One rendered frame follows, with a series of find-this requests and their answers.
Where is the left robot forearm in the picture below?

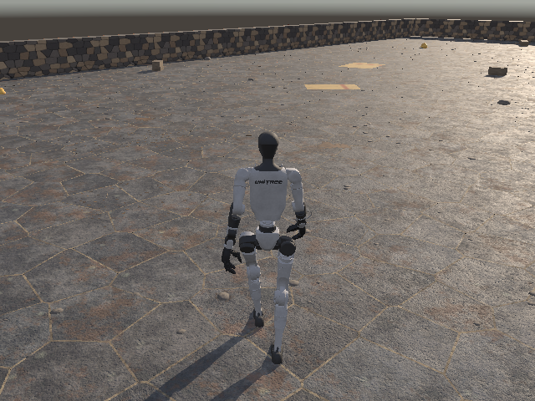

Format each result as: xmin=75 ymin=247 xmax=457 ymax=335
xmin=224 ymin=202 xmax=241 ymax=249

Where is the right robot forearm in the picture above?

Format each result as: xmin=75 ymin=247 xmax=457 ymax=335
xmin=295 ymin=201 xmax=307 ymax=228

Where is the right robot hand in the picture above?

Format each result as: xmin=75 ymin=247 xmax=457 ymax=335
xmin=287 ymin=223 xmax=306 ymax=240

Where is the robot head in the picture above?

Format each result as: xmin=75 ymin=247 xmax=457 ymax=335
xmin=254 ymin=131 xmax=283 ymax=171

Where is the right robot upper arm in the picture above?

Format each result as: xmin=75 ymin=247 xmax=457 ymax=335
xmin=285 ymin=168 xmax=304 ymax=212

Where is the robot right foot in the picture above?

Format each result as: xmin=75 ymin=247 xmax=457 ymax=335
xmin=271 ymin=341 xmax=283 ymax=364

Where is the left robot upper arm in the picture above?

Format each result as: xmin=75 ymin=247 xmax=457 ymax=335
xmin=232 ymin=167 xmax=251 ymax=216

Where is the left robot hand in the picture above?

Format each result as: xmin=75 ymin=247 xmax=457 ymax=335
xmin=222 ymin=247 xmax=242 ymax=274

